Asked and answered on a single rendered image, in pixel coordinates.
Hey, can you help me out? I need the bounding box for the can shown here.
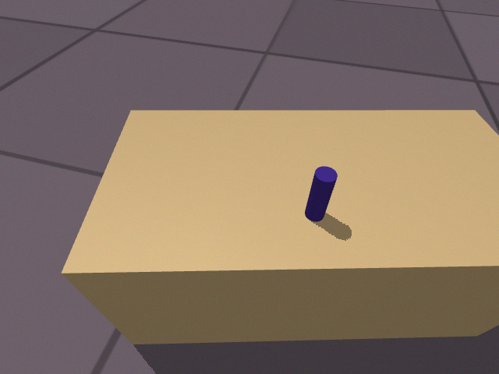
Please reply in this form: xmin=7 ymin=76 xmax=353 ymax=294
xmin=305 ymin=166 xmax=338 ymax=222

